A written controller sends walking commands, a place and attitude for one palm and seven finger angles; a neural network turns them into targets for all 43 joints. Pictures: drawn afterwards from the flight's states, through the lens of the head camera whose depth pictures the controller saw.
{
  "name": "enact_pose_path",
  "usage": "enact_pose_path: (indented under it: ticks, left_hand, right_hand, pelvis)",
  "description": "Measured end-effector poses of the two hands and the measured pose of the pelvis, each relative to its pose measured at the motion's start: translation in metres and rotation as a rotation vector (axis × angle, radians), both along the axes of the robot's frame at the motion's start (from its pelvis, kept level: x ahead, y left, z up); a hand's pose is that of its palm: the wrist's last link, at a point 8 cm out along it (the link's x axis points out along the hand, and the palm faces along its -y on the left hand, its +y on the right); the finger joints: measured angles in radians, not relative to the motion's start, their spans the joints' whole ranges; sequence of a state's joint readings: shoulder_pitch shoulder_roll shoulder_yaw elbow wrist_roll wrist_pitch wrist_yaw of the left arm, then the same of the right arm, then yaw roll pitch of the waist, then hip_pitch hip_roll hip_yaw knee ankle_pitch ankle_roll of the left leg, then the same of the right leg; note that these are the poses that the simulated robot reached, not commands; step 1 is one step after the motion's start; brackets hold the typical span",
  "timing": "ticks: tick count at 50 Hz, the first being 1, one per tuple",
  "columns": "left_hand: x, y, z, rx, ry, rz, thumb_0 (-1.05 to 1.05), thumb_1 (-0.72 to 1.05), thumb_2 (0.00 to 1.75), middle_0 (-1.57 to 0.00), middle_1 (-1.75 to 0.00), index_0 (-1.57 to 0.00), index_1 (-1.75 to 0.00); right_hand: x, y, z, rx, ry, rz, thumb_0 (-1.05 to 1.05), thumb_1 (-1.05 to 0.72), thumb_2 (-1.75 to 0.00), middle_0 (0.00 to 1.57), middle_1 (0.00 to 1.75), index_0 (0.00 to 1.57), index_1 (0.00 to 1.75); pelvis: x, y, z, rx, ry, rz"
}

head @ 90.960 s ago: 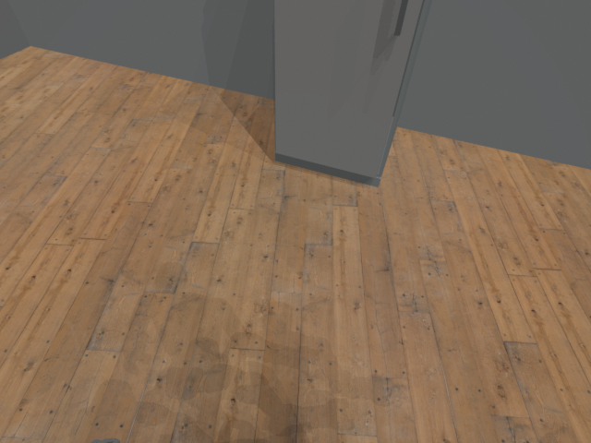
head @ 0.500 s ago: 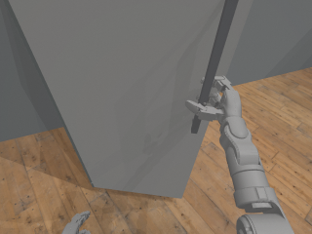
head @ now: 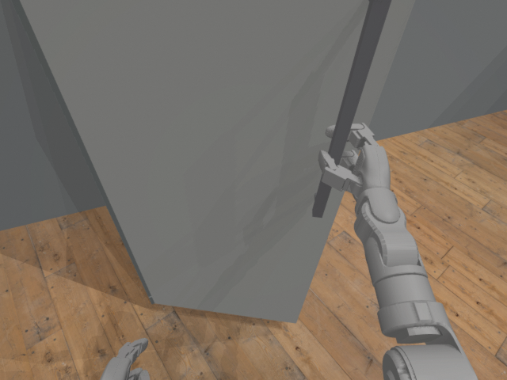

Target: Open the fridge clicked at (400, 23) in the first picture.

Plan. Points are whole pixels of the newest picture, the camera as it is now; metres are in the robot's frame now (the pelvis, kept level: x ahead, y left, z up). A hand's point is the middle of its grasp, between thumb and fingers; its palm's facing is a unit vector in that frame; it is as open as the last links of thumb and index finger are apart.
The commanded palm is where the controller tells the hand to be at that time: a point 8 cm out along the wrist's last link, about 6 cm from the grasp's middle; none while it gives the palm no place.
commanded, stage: grip the handle and tug to test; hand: right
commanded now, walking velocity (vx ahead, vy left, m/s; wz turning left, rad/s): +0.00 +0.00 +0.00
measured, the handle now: (339, 129) +0.46 -0.10 +0.20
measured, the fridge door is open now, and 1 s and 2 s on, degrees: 29 40 58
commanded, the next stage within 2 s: pull the door a little, standing still in 0.48 s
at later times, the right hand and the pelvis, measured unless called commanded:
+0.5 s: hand (328, 177) +0.38 -0.08 +0.16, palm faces +0.00 +1.00 +0.01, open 6.5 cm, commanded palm +0.35 -0.13 +0.16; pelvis +0.01 +0.01 +0.00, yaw +0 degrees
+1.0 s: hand (321, 214) +0.31 -0.06 +0.16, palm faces -0.07 +1.00 -0.01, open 6.8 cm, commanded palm +0.28 -0.12 +0.16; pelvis +0.02 +0.01 +0.00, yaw +1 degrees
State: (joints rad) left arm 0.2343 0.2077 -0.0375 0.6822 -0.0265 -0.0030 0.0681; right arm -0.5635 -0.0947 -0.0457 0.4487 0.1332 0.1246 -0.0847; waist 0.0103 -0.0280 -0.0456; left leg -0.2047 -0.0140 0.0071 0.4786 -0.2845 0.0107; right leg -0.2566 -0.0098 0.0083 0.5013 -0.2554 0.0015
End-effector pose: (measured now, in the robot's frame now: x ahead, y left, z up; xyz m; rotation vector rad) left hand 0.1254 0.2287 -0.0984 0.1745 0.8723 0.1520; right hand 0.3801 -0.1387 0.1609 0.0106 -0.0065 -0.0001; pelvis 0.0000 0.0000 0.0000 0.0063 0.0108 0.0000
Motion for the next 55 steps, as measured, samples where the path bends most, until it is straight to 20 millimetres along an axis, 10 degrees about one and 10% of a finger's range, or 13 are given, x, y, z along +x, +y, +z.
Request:
enact_pose_path:
  ticks: [18, 38, 55]
  left_hand:
    - [-0.001, 0.007, -0.002, -0.01, -0.001, 0.001, 0.01, 0.9, 0.9, -0.2, -0.3, -0.2, -0.3]
    - [0.047, -0.005, 0.019, -0.024, -0.11, -0.062, 0.02, 0.9, 0.9, -0.2, -0.3, -0.2, -0.3]
    - [0.063, -0.007, 0.025, -0.019, -0.112, -0.066, 0.01, 0.9, 0.9, -0.2, -0.3, -0.2, -0.3]
  right_hand:
    - [-0.009, 0.004, -0.001, -0.004, -0.016, -0.005, 0.01, -0.63, -0.78, 0.31, 1.36, 0.3, 1.35]
    - [-0.036, 0.008, 0.0, -0.002, -0.012, 0.014, 0.01, -0.61, -0.77, 0.33, 1.36, 0.32, 1.36]
    - [-0.115, 0.026, -0.006, -0.065, -0.139, 0.125, 0.0, -0.66, -0.74, 0.3, 1.31, 0.2, 1.23]
  pelvis:
    - [0.002, 0.005, 0.0, -0.003, -0.003, 0.002]
    - [0.007, 0.008, 0.001, -0.007, -0.027, -0.001]
    - [0.012, 0.006, 0.002, 0.003, -0.016, 0.003]
